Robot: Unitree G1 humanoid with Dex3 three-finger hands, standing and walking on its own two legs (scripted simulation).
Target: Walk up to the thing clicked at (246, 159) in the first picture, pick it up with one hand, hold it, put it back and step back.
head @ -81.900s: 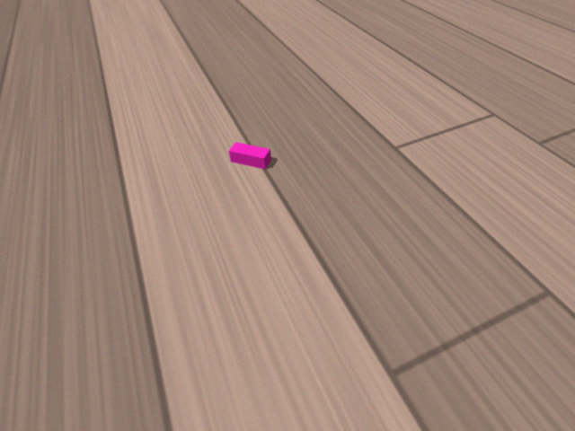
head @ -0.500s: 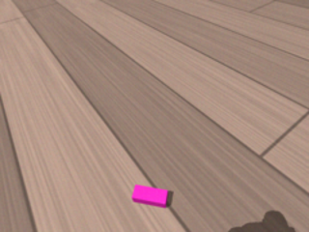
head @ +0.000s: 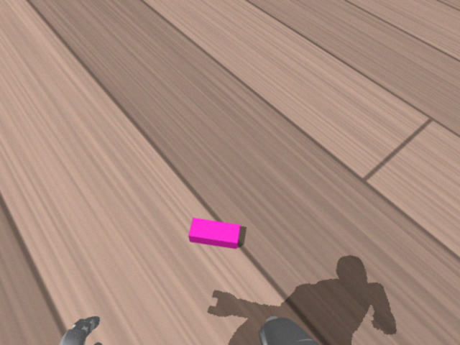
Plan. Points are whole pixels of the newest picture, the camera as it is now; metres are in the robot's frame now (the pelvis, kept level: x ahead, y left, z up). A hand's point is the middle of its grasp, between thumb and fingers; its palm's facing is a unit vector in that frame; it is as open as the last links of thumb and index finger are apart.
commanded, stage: step back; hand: left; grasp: from above
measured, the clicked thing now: (214, 233) +0.59 +0.07 -0.74
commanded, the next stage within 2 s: none
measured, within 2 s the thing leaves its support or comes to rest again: neither
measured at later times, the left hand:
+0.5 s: hand out of the picture +0.00 +0.24 -0.14, palm faces -0.04 -0.91 -0.41, open 7.4 cm
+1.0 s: hand out of the picture -0.19 +0.26 -0.17, palm faces -0.06 -0.92 -0.38, open 7.4 cm
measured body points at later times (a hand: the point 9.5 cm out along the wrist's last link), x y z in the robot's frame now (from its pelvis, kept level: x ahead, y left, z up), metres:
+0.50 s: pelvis -0.12 -0.02 +0.00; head -0.07 -0.04 +0.44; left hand +0.00 +0.29 -0.11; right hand -0.02 -0.34 -0.13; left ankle -0.16 +0.13 -0.66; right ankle -0.07 -0.11 -0.74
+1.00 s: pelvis -0.28 -0.02 -0.01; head -0.21 +0.01 +0.43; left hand -0.19 +0.31 -0.14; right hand -0.16 -0.33 -0.10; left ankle -0.21 +0.11 -0.74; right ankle -0.33 -0.18 -0.68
